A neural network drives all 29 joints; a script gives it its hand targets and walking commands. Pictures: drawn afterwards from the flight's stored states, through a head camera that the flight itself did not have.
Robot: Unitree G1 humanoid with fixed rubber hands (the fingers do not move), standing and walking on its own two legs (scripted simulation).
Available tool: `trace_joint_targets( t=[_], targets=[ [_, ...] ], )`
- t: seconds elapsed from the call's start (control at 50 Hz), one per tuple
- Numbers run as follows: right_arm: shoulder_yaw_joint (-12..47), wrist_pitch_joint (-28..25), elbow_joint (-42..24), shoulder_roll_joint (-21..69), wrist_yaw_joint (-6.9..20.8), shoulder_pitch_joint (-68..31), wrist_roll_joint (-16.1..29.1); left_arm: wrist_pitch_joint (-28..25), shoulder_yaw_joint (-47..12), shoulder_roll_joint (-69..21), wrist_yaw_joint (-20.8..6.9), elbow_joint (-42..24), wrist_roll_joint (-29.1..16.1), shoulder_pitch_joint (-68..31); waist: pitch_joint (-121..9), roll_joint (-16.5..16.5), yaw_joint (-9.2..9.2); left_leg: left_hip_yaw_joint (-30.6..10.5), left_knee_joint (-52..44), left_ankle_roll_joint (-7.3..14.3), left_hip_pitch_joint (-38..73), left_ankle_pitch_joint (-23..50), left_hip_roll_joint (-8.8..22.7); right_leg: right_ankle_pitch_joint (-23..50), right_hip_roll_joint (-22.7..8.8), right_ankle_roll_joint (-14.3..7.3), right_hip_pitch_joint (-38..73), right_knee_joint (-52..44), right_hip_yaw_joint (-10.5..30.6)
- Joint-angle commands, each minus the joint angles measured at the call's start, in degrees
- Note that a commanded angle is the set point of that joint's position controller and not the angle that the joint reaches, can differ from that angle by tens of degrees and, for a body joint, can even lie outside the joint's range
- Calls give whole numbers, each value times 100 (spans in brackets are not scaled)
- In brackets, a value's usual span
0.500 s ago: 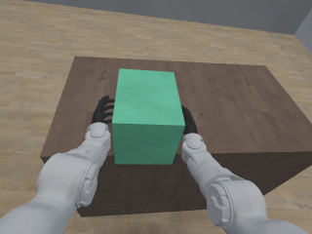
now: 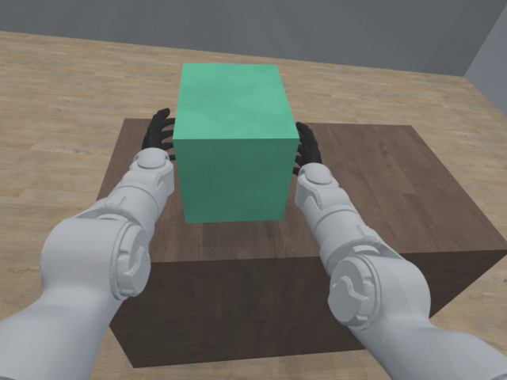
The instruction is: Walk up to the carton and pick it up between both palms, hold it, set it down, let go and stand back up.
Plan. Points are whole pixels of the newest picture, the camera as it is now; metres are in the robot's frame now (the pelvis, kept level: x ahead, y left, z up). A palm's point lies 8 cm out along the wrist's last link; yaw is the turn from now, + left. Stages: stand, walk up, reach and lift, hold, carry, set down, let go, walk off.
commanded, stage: reach and lift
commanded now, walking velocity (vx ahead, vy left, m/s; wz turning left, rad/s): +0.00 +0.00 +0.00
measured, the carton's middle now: (232, 141) +0.47 +0.00 +0.16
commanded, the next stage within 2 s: hold in 1.62 s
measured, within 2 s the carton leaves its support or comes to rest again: neither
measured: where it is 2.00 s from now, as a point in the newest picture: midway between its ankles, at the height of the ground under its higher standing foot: outside the picture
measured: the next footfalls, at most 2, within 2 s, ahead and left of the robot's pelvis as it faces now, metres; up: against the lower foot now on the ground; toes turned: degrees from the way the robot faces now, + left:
none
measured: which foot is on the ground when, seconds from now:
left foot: down 0.00-1.00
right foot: down 0.00-1.00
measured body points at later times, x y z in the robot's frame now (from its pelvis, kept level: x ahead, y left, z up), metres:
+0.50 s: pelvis +0.03 -0.02 +0.02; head +0.03 -0.02 +0.47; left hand +0.46 +0.10 +0.14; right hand +0.43 -0.15 +0.13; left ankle +0.04 +0.11 -0.73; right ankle +0.06 -0.13 -0.73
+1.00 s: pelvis +0.02 -0.02 +0.02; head +0.00 +0.00 +0.47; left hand +0.43 +0.11 +0.17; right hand +0.40 -0.14 +0.15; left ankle +0.04 +0.11 -0.73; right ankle +0.06 -0.13 -0.73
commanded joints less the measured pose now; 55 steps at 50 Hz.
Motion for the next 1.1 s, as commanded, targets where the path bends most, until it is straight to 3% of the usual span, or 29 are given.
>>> trace_joint_targets(
  t=[0.0, 0.1, 0.2, 0.3, 0.38, 0.46, 0.54, 0.6, 0.64, 0.74, 0.82, 0.94, 1.08],
  targets=[
    [1050, -397, -1013, 3876, 764, -5187, 101, -191, -21, -5046, -1104, -1698, 526, -4145, -3164, 927, -60, 72, -1067, -458, 1551, 897, -163, 686, 356, -297, 2240, -511, 41],
    [1426, -423, -1274, 4003, 783, -4860, 134, -86, -28, -4790, -1171, -2163, 701, -3850, -3089, 575, 80, 176, -1306, -349, 1523, 990, -235, 1038, 327, -170, 2925, -689, 63],
    [2426, -456, -2029, 4259, 637, -4596, 650, 57, -704, -5024, -1189, -2919, 514, -3405, -3528, 598, 33, 119, -1145, -378, 1759, 1653, -312, 2062, 328, -30, 3571, -648, 154],
    [3611, -355, -3313, 4541, 443, -4560, 1377, 356, -1716, -5501, -1102, -4352, 68, -3196, -4062, 621, -38, -124, -918, -430, 2025, 2270, -386, 2762, 414, 72, 3768, -552, 189],
    [4454, 19, -4188, 4636, 192, -4181, 1998, 916, -2403, -5727, -1070, -5535, -187, -2787, -3869, 550, -164, -336, -868, -418, 2155, 2217, -442, 2842, 467, 173, 3716, -566, 272],
    [5087, 389, -5174, 4502, -47, -3829, 2549, 1635, -2761, -5855, -1136, -6293, -125, -1783, -3447, 368, -100, -450, -863, -362, 2365, 2276, -476, 2994, 507, 314, 3712, -637, 296],
    [5210, 721, -5579, 4086, -241, -3228, 2802, 2293, -2525, -5609, -1362, -6594, 233, -801, -2558, 110, -89, -490, -1082, -260, 2447, 1964, -509, 2977, 470, 435, 3869, -795, 277],
    [5333, 824, -6078, 3966, -325, -2917, 2933, 2646, -2637, -5565, -1531, -7163, 401, -474, -2320, 190, -179, -441, -1127, -300, 2665, 2024, -518, 3115, 466, 458, 3992, -837, 225],
    [5458, 856, -6476, 3942, -338, -2906, 3049, 2781, -2890, -5602, -1584, -7597, 325, -508, -2388, 340, -233, -438, -1089, -343, 2824, 2137, -497, 3123, 480, 436, 3935, -835, 188],
    [5326, 1033, -6410, 3970, -250, -2745, 2889, 2956, -3191, -5535, -1591, -8096, 258, -948, -2138, 439, -297, -365, -1164, -375, 2896, 1663, -441, 2249, 479, 334, 3549, -940, 118],
    [5182, 1029, -6484, 3842, -154, -3028, 2795, 3132, -3238, -5613, -1562, -7832, 257, -933, -1988, 523, -262, -314, -1199, -371, 2887, 1265, -408, 1562, 462, 252, 3226, -1028, 58],
    [4755, 984, -5957, 3625, 4, -3324, 2557, 3314, -2944, -5689, -1583, -7192, 441, -946, -1661, 501, -200, -234, -1371, -297, 2864, 726, -335, 707, 436, 137, 2917, -1175, 0],
    [4560, 808, -5828, 3502, 120, -3586, 2536, 3360, -2669, -5725, -1561, -7017, 554, -870, -1850, 486, -143, -171, -1323, -312, 3141, 1035, -326, 817, 466, 117, 3089, -1192, -78]
  ],
)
